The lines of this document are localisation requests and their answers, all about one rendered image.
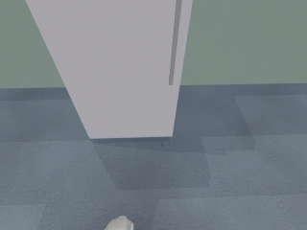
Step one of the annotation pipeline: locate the handle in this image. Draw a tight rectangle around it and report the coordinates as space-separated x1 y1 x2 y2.
169 0 182 85

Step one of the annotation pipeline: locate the fridge door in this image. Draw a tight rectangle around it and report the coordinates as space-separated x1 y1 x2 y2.
25 0 190 137

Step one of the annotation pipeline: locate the left robot thigh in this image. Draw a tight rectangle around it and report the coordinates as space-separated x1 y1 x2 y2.
105 218 134 230

